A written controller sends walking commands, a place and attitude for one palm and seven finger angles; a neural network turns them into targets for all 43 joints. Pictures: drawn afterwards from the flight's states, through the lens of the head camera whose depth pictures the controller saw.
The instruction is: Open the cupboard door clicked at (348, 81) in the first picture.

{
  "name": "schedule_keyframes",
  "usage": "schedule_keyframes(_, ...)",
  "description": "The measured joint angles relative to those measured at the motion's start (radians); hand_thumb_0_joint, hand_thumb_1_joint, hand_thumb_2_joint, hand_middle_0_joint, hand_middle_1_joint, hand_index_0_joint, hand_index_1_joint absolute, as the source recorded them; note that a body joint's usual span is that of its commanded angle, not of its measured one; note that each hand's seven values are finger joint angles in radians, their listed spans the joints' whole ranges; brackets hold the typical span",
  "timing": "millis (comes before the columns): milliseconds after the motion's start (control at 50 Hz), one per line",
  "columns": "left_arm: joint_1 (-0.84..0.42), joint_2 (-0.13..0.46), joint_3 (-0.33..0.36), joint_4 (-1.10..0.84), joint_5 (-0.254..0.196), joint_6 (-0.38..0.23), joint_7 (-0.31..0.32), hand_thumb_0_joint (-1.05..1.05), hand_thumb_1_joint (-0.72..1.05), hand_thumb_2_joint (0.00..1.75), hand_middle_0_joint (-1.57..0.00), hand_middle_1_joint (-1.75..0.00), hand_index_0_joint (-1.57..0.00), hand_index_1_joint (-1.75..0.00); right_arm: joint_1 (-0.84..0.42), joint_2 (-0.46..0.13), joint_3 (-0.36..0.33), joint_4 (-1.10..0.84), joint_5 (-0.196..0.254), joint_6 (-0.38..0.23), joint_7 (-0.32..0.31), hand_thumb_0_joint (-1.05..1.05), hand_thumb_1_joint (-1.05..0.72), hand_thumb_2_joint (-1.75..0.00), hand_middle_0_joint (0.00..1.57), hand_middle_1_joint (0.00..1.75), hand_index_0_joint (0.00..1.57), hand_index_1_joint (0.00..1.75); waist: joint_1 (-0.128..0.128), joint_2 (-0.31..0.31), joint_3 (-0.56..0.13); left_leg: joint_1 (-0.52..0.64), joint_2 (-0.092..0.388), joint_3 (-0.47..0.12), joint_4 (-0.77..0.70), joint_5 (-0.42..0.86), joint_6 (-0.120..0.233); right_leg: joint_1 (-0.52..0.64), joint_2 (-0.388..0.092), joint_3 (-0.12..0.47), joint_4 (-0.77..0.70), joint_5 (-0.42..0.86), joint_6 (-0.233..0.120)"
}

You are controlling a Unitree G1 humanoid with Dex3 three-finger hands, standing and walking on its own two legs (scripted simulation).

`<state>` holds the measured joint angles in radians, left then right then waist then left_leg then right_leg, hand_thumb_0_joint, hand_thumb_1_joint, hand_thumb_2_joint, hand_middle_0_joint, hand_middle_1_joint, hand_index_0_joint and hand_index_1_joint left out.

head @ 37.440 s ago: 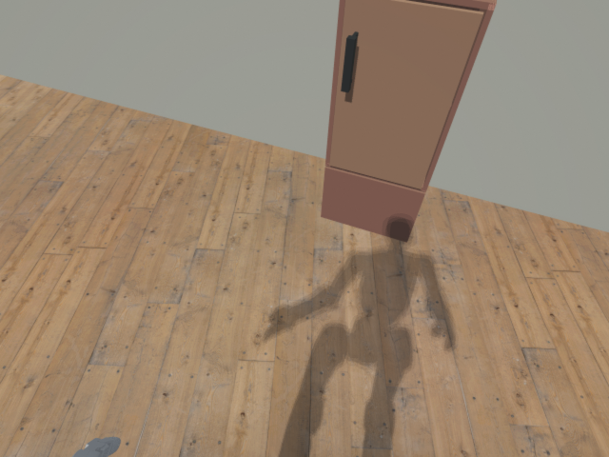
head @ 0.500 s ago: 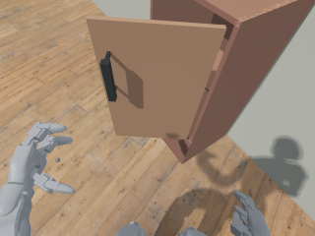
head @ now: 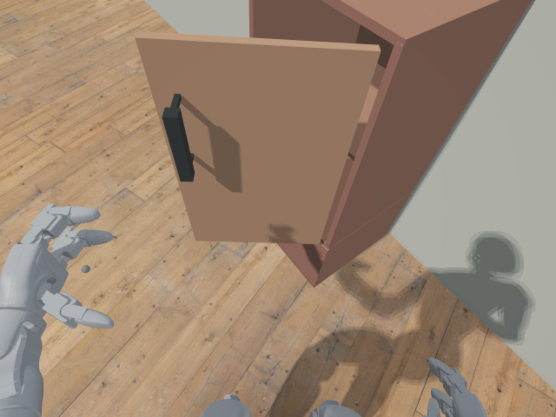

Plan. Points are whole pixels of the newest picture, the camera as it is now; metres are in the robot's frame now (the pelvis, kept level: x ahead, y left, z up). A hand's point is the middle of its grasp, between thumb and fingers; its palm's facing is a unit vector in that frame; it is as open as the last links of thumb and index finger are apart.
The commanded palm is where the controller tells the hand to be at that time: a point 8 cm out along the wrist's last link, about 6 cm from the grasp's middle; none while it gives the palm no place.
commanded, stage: raise the hand with hooked fingers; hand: left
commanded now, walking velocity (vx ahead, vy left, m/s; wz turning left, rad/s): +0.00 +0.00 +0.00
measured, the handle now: (182, 139) +0.55 +0.21 +0.03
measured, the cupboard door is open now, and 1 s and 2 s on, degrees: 53 53 53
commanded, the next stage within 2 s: move the hooked fingers beside the handle in 0.20 s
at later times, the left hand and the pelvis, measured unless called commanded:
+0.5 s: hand (90, 256) +0.31 +0.27 +0.05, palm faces +0.08 -1.00 -0.02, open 14.0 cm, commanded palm +0.29 +0.32 +0.05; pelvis +0.00 -0.01 +0.00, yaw +1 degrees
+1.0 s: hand (116, 208) +0.39 +0.27 +0.05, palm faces +0.04 -1.00 -0.01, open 14.0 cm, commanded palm +0.36 +0.31 +0.05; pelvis +0.00 +0.00 -0.01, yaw -1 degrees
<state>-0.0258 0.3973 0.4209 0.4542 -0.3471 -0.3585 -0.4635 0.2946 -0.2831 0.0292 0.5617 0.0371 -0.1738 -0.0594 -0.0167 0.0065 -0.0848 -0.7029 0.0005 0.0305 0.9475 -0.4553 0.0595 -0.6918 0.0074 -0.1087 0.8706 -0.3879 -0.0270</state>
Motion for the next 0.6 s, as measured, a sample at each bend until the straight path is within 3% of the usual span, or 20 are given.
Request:
schedule_keyframes(360, -0.023, -0.003, -0.005, 0.024, 0.000, -0.003, -0.011, -0.01, -0.50, 0.30, -0.30, -1.20, -0.30, -1.20, -0.027, 0.016, 0.016, 0.000, 0.001, -0.005, -0.007, 0.01, -0.90, -0.90, 0.21, 0.30, 0.20, 0.30, 0.013, 0.008, -0.003, -0.002, -0.001, -0.008, 0.005, -0.002, -0.007, -0.001, 0.000, -0.007, 0.008, -0.007, -0.006)
schedule_keyframes(600, -0.189, 0.036, 0.009, 0.163, 0.030, -0.005, -0.022, -0.01, -0.50, 0.30, -0.30, -1.20, -0.30, -1.20, -0.030, 0.006, 0.014, 0.019, 0.000, 0.011, -0.018, 0.01, -0.90, -0.90, 0.21, 0.30, 0.20, 0.30, 0.002, 0.000, 0.002, -0.039, 0.004, -0.011, 0.027, -0.006, -0.011, -0.037, 0.003, -0.011, 0.029, -0.011, -0.011)
